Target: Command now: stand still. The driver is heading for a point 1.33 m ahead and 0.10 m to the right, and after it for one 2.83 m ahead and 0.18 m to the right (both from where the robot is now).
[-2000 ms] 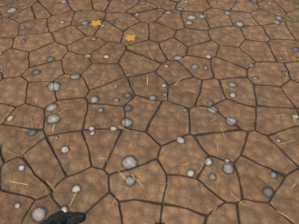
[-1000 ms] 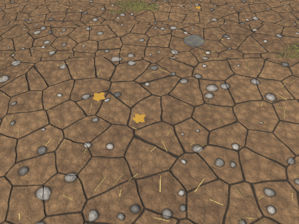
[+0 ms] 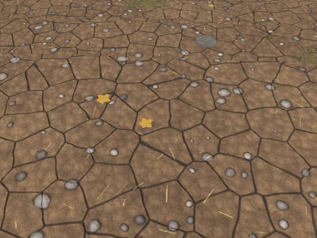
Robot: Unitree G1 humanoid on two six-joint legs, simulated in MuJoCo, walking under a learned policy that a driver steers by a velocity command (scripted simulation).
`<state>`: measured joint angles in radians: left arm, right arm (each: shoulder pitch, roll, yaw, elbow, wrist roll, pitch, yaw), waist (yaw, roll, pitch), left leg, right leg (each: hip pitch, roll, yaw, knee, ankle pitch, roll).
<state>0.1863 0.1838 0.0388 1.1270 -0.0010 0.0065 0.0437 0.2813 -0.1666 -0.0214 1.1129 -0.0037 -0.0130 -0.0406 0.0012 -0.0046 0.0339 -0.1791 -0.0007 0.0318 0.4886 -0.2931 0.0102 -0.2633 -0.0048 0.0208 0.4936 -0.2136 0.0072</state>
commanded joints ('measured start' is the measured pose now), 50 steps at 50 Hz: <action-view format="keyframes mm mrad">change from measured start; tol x16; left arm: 1 22 91 11 -23 0 -7 3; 33 109 92 15 -3 -19 -8 5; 37 -138 82 15 -143 -36 -83 -30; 44 12 44 26 -160 50 -68 -92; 48 546 233 68 -38 67 -97 -51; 50 234 200 48 -117 52 -92 -48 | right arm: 1 64 -85 -13 -14 1 -5 -2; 35 261 -190 -56 -7 39 -26 -6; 50 -133 -69 -37 -282 -26 -100 78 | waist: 1 -1 7 13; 31 -1 8 18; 36 -73 232 171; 45 73 125 67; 48 246 -412 -82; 50 60 -145 57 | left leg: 1 -87 35 -35 -118 46 22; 31 -79 32 -31 -109 93 21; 35 -29 246 -365 -303 -708 194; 37 17 426 -586 -420 -540 267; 43 -110 186 -175 -365 -317 159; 46 -324 144 -98 -107 -277 173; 48 -695 -58 -24 674 -257 125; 50 -860 71 -132 874 16 144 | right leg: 1 49 -23 19 -71 83 -38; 31 53 -21 16 -61 120 -36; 32 61 14 -23 -34 -102 -42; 34 -149 27 -34 68 -510 -66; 36 -368 -22 -67 331 -200 -64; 39 -519 -119 23 526 -167 -84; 46 300 59 -241 25 -84 -33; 47 488 -54 -69 -42 -202 -45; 49 398 -411 797 -419 -826 -180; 50 318 -428 695 -385 -763 -194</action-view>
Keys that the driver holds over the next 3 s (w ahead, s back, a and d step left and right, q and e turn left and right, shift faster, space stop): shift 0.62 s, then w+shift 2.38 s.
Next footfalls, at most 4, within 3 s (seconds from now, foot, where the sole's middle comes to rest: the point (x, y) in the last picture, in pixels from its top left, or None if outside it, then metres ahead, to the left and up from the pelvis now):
0.94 right None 0.14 -0.17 -0.77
1.40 left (163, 218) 0.59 0.01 -0.77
1.88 right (189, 134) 1.06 -0.13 -0.77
2.34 left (158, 76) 1.52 0.04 -0.77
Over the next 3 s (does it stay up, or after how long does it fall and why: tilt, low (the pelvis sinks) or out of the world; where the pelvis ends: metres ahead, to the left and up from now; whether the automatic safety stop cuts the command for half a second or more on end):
stays up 1.95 -0.08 -0.19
